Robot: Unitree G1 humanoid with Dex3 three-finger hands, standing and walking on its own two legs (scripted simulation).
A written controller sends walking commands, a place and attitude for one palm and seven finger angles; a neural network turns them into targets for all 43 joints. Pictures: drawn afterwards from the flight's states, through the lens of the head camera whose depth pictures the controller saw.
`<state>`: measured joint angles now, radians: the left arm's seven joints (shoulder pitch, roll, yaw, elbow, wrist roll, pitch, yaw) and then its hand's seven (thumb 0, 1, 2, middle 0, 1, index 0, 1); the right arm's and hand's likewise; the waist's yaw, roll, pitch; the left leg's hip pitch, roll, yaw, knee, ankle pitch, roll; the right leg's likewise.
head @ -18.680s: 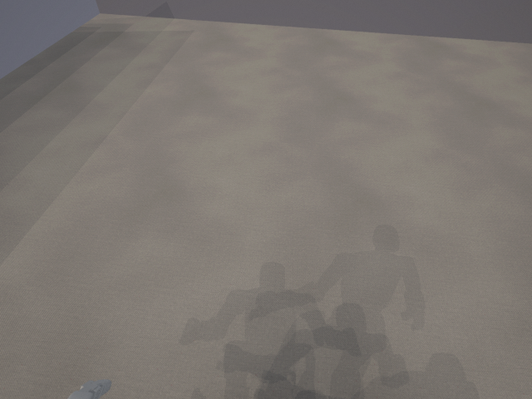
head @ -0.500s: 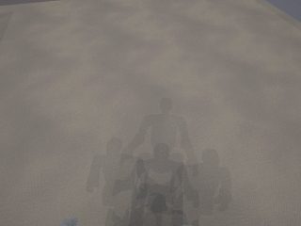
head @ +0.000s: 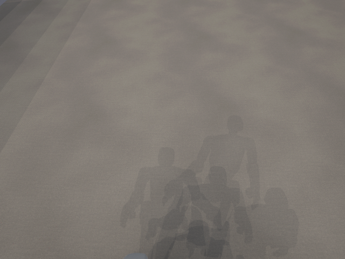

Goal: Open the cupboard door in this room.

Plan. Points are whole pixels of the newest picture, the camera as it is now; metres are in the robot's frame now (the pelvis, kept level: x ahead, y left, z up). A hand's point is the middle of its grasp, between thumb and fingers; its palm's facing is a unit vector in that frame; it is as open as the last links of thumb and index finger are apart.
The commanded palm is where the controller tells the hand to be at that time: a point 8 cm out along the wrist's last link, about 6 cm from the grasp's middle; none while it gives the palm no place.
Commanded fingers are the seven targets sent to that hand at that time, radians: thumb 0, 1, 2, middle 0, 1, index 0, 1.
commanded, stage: turn or walk to find it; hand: left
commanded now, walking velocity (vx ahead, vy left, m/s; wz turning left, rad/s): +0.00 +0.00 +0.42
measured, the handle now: out of the picture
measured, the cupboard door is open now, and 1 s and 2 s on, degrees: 0 0 0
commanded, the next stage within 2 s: stand and wait in 0.78 s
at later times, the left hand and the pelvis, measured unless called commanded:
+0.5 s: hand out of the picture +0.06 +0.23 -0.15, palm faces +0.19 -0.95 -0.26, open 7.4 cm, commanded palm none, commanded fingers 0.00 0.90 0.90 -0.20 -0.30 -0.20 -0.30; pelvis -0.01 +0.01 +0.00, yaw +11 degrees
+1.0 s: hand out of the picture -0.09 +0.19 -0.18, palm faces +0.46 -0.86 -0.23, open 7.4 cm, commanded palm none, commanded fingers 0.00 0.90 0.90 -0.20 -0.30 -0.20 -0.30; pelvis -0.04 +0.00 -0.01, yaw +26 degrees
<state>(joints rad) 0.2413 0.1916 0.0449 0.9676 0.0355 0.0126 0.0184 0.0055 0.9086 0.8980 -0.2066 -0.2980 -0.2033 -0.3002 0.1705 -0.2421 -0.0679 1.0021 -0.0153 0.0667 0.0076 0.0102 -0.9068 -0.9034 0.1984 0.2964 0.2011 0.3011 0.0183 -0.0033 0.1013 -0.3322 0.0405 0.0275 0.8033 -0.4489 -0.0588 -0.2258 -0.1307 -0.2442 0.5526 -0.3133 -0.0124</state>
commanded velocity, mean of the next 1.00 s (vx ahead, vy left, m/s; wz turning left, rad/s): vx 0.00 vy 0.00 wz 0.43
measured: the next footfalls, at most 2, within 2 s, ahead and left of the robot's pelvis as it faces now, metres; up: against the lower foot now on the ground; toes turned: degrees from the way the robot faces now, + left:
left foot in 0.06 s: +0.02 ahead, +0.13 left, +0.00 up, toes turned +6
right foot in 0.54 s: +0.05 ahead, -0.11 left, +0.00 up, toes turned +8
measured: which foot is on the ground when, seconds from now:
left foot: up 0.00-0.04, down 0.06-0.54, up 0.56-1.00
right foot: down 0.00-0.08, up 0.10-0.52, down 0.54-1.00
